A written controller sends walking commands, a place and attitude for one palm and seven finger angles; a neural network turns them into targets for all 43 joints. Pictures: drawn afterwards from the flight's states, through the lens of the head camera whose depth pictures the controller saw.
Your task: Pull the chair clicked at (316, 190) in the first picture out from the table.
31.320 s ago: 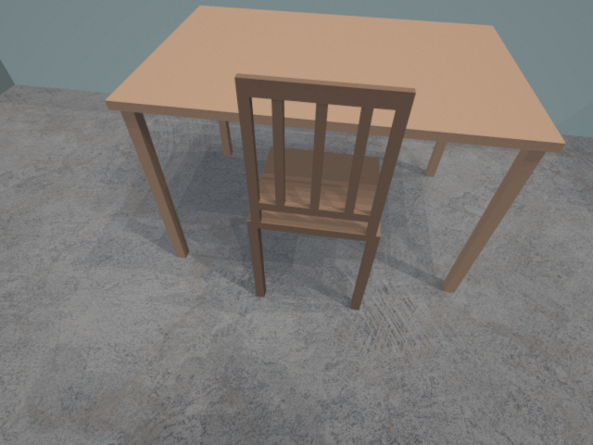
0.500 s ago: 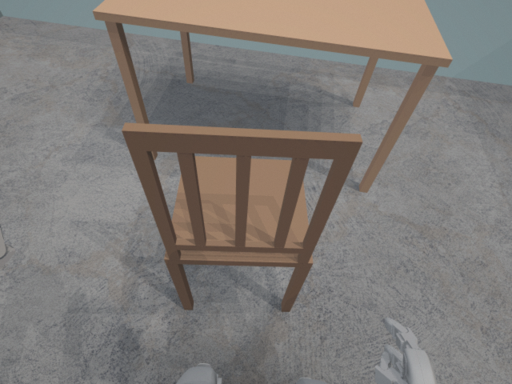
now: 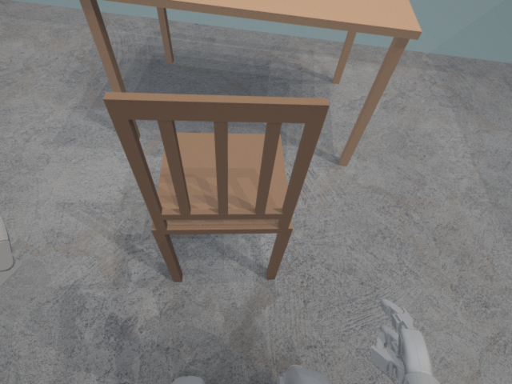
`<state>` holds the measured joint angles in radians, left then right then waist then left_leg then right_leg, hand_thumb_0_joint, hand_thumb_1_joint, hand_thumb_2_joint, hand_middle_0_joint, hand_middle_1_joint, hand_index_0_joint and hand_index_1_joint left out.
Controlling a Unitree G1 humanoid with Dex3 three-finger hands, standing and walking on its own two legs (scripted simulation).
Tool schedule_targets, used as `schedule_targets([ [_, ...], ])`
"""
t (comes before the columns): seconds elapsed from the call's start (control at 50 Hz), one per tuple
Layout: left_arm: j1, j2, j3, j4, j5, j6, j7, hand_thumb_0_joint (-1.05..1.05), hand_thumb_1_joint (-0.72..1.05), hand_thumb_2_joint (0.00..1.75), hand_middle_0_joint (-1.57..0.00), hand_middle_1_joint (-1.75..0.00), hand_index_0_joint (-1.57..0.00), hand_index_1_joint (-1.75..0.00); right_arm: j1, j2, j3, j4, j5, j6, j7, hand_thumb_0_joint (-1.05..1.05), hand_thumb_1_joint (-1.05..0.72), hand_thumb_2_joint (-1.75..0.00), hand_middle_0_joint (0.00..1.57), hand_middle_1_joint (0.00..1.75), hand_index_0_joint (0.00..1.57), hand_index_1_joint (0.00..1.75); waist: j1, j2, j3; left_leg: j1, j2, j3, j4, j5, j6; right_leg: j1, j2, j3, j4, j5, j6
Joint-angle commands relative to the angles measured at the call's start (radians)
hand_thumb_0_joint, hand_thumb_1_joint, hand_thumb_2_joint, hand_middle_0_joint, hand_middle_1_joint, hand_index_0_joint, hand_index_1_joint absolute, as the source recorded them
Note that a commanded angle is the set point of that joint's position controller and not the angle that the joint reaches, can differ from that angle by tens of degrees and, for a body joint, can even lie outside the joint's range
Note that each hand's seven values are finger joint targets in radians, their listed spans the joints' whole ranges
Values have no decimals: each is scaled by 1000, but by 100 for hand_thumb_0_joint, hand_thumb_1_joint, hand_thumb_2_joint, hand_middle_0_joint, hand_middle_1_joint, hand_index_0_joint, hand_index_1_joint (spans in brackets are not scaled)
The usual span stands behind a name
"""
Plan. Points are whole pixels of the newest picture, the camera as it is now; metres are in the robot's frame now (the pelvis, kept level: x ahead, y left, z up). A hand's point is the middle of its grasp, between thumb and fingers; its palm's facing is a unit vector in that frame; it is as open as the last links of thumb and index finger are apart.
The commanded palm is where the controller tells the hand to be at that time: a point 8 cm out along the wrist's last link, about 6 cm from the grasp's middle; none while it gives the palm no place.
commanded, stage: stop stepping back and stand still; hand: left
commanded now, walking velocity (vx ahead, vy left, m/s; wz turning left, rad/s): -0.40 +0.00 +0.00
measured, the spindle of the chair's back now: (222, 173) +0.53 +0.10 -0.08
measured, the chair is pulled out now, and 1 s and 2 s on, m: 0.56 0.56 0.56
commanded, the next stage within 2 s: let the arm hang, fingers relaxed in 0.72 s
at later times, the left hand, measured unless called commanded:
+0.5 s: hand out of the picture +0.11 +0.23 +0.16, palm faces +0.39 -0.78 -0.48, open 7.4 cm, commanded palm +0.05 +0.27 +0.18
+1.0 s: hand out of the picture +0.10 +0.19 -0.09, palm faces +0.04 -0.95 -0.29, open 7.4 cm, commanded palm none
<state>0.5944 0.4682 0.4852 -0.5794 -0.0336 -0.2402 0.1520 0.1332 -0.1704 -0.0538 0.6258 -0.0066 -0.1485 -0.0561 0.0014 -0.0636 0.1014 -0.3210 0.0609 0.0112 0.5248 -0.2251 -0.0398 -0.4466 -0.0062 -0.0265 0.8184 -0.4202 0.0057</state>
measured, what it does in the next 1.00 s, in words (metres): steps on the spot: right foot, then left foot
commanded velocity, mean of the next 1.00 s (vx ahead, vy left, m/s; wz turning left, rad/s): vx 0.12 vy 0.04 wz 0.00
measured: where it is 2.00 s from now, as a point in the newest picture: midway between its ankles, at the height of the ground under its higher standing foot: outside the picture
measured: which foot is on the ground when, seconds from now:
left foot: down 0.00-0.14, up 0.16-0.36, down 0.38-1.00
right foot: up 0.00-0.08, down 0.10-1.00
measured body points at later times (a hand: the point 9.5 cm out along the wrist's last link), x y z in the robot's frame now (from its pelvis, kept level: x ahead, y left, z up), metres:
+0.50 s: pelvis -0.09 -0.03 +0.00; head -0.09 -0.01 +0.45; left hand +0.08 +0.27 +0.19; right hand +0.03 -0.30 -0.07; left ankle -0.10 +0.09 -0.73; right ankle -0.04 -0.14 -0.73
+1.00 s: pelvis -0.08 -0.01 +0.00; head -0.06 -0.01 +0.45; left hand +0.09 +0.24 -0.07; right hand +0.06 -0.24 -0.12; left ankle -0.10 +0.09 -0.73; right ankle -0.06 -0.14 -0.73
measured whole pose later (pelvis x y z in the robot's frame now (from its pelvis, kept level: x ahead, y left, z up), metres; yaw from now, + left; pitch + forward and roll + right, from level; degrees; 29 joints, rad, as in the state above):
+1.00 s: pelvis -0.08 -0.01 +0.00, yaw +1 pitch +1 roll +0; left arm 0.26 0.22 0.06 0.44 0.04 0.04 0.03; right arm 0.16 -0.21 -0.01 0.77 -0.02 -0.03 0.01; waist -0.02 0.01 0.02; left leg -0.26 -0.04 0.00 0.59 -0.34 0.03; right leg -0.33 -0.06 -0.04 0.60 -0.28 0.02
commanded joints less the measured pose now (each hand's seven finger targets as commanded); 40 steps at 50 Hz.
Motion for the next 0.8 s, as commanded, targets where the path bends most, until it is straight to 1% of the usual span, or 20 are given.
schedule_targets([
  [0.0, -53, 147, 96, -345, -11, -107, 20, 0, 90, 90, -20, -30, -20, -30, -1, -168, -50, -104, 9, -90, 8, 0, -90, -90, 20, 30, 20, 30, 7, 345, -253, 180, 243, -106, -53, 678, 132, 121, -45, 7, -138, 86, -16],
  [0.04, 36, 137, 116, -259, -17, -71, 20, 0, 90, 90, -20, -30, -20, -30, 13, -163, -39, -127, 22, -75, 18, 0, -90, -90, 20, 30, 20, 30, 12, 327, -257, 117, 209, -89, -24, 332, 106, 226, -48, -14, -296, 144, 4],
  [0.08, 45, 143, 130, -157, -13, -47, 22, 0, 90, 90, -20, -30, -20, -30, 21, -147, -21, -131, 32, -49, 14, 0, -90, -90, 20, 30, 20, 30, 5, 206, -214, 3, 127, -46, 28, -63, 74, 324, -70, -15, -472, 247, 14],
  [0.1, 3, 166, 141, -113, -7, -43, 27, 0, 90, 90, -20, -30, -20, -30, 31, -139, -17, -128, 33, -40, 8, 0, -90, -90, 20, 30, 20, 30, -11, 67, -191, -16, 67, 2, 116, -193, 43, 294, -136, 66, -520, 275, -14],
  [0.12, -33, 186, 141, -83, -7, -33, 33, 0, 90, 90, -20, -30, -20, -30, 39, -130, -15, -140, 34, -27, 3, 0, -90, -90, 20, 30, 20, 30, -25, -119, -193, -43, -17, 32, 256, -270, 14, 205, -250, 269, -564, 184, -76],
  [0.14, -21, 154, 102, -54, -21, -13, 31, 0, 90, 90, -20, -30, -20, -30, 38, -150, -36, -143, 40, -16, 0, 0, -90, -90, 20, 30, 20, 30, -15, -248, -181, -14, -43, -14, 395, -224, 15, 119, -331, 392, -640, 17, -125],
  [0.18, -5, 143, 110, 42, -20, 9, 34, 0, 90, 90, -20, -30, -20, -30, 3, -139, -15, -123, 33, 6, -4, 0, -90, -90, 20, 30, 20, 30, -23, -163, -127, -24, -29, -49, 473, -173, 30, 49, -321, 331, -648, -136, -138],
  [0.24, -55, 135, 70, 57, -6, 3, 28, 0, 90, 90, -20, -30, -20, -30, -16, -135, 13, -128, 24, 8, -11, 0, -90, -90, 20, 30, 20, 30, -19, -116, -102, 16, -42, 9, 248, -194, 52, 59, -264, 181, -622, -160, -93],
  [0.3, -90, 122, 32, -2, 13, -19, 35, 0, 90, 90, -20, -30, -20, -30, -11, -147, 5, -132, 15, -23, -23, 0, -90, -90, 20, 30, 20, 30, -8, -93, -88, 70, -56, 35, -64, -222, 81, 133, -232, 166, -613, -166, -70],
  [0.34, -94, 124, 22, -90, 16, -38, 37, 0, 90, 90, -20, -30, -20, -30, 15, -161, -8, -136, 7, -46, -23, 0, -90, -90, 20, 30, 20, 30, -8, -13, -90, 86, -36, -1, -237, -190, 100, 217, -186, 164, -545, -82, -52],
  [0.4, -47, 163, 62, -202, 29, -52, 38, 0, 90, 90, -20, -30, -20, -30, 17, -184, -29, -156, 21, -62, -8, 0, -90, -90, 20, 30, 20, 30, 15, 243, -183, 127, 87, -100, -268, -2, 130, 276, -59, 32, -279, 132, -10],
  [0.44, -62, 179, 88, -197, 40, -49, 34, 0, 90, 90, -20, -30, -20, -30, -11, -162, -16, -152, 22, -59, -9, 0, -90, -90, 20, 30, 20, 30, 9, 426, -111, -92, 141, -172, -353, -372, 158, 291, -43, -26, -177, 23, -2],
  [0.46, -99, 198, 108, -190, 44, -48, 35, 0, 90, 90, -20, -30, -20, -30, -1, -150, -19, -149, 30, -62, -14, 0, -90, -90, 20, 30, 20, 30, 9, 424, -76, -197, 144, -173, -371, -492, 164, 347, -38, -31, -155, 38, 1],
  [0.52, -88, 149, 90, -88, 25, -55, 37, 0, 90, 90, -20, -30, -20, -30, 29, -167, -20, -123, 27, -62, -14, 0, -90, -90, 20, 30, 20, 30, 5, 202, -43, -152, 88, -121, -185, -299, 140, 350, -35, -2, -365, 113, -10],
  [0.56, -81, 130, 80, 5, 16, -54, 32, 0, 90, 90, -20, -30, -20, -30, 46, -168, -25, -105, 29, -54, -13, 0, -90, -90, 20, 30, 20, 30, -8, 57, -43, -101, 27, -68, -53, -223, 111, 302, -85, 115, -485, 114, -46],
  [0.58, -96, 114, 67, 33, 15, -47, 31, 0, 90, 90, -20, -30, -20, -30, 58, -174, -32, -103, 28, -45, -12, 0, -90, -90, 20, 30, 20, 30, -19, -41, -66, -89, -21, -28, -7, -286, 90, 260, -124, 219, -519, -15, -69],
  [0.62, -121, 89, 29, 65, 10, -32, 26, 0, 90, 90, -20, -30, -20, -30, 58, -171, -34, -109, 28, -27, -11, 0, -90, -90, 20, 30, 20, 30, -22, -132, -29, -11, -54, 15, 76, -289, 79, 120, -192, 329, -641, -252, -106],
  [0.66, -156, 71, -4, 50, 3, -25, 24, 0, 90, 90, -20, -30, -20, -30, 38, -169, -18, -105, 24, -23, -6, 0, -90, -90, 20, 30, 20, 30, -29, -67, -33, 46, -42, -8, -17, -200, 89, 140, -189, 269, -602, -112, -104],
  [0.72, -200, 84, -10, -67, 11, -38, 31, 0, 90, 90, -20, -30, -20, -30, -14, -179, -8, -127, 18, -33, -11, 0, -90, -90, 20, 30, 20, 30, -7, 140, -111, 101, 74, -167, -213, 26, 116, 248, -56, 87, -351, 207, -31],
  [0.78, -168, 122, 28, -131, 19, -32, 36, 0, 90, 90, -20, -30, -20, -30, -29, -152, -2, -138, 20, -29, -13, 0, -90, -90, 20, 30, 20, 30, 5, 175, -120, 30, 82, -145, -207, 22, 115, 340, -61, 71, -377, 283, -14],
])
